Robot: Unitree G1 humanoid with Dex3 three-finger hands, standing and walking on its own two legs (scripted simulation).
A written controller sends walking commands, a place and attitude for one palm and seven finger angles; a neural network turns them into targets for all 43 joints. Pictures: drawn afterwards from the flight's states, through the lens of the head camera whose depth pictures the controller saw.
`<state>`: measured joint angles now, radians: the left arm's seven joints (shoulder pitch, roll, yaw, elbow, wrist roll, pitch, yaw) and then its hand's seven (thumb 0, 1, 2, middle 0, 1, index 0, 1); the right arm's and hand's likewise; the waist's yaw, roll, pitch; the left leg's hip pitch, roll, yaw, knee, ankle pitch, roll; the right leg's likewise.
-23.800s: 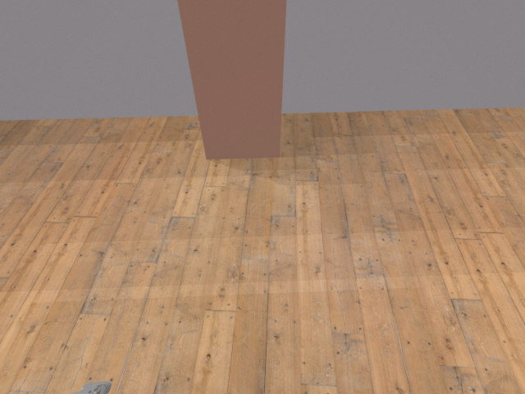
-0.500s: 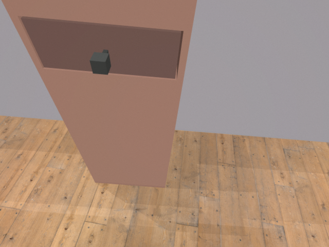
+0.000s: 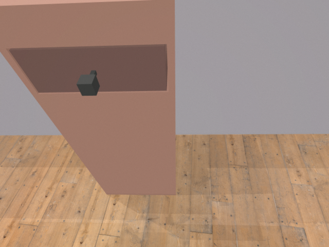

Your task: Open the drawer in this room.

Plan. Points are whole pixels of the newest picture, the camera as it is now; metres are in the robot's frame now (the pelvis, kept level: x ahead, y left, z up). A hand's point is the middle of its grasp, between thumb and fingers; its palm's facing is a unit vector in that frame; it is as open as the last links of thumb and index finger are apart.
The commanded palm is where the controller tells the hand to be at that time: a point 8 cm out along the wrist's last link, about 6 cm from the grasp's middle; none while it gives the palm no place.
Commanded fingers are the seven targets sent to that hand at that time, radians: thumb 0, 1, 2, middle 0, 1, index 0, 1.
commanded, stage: come to a stop and stand still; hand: left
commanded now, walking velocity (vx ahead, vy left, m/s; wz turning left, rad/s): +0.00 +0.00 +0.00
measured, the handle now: (90, 80) +0.47 +0.22 +0.16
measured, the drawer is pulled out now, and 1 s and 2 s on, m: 0.00 0.00 0.00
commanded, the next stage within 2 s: look again from close up in 0.80 s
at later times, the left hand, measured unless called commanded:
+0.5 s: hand out of the picture +0.05 +0.13 -0.17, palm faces +0.02 -0.97 -0.24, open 7.3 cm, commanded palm none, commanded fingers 0.00 0.90 0.90 -0.20 -0.30 -0.20 -0.30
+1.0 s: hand out of the picture +0.02 +0.10 -0.17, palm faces +0.07 -0.97 -0.21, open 7.4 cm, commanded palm none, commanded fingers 0.00 0.90 0.90 -0.20 -0.30 -0.20 -0.30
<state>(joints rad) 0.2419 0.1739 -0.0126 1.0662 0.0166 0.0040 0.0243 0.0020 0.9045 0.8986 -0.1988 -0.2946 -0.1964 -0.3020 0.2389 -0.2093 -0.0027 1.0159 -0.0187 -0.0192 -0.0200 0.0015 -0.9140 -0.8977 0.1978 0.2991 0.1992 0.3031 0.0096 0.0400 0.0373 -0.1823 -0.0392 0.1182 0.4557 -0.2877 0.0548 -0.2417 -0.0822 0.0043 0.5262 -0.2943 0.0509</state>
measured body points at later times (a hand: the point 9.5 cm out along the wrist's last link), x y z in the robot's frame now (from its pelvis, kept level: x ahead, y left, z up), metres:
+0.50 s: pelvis +0.02 -0.06 +0.00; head +0.05 -0.07 +0.45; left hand +0.05 +0.18 -0.15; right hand +0.03 -0.27 -0.17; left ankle -0.03 +0.08 -0.74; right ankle -0.01 -0.15 -0.74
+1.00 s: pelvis +0.03 -0.08 +0.00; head +0.05 -0.08 +0.45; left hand +0.02 +0.15 -0.15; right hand +0.05 -0.30 -0.16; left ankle -0.03 +0.08 -0.74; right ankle -0.01 -0.15 -0.74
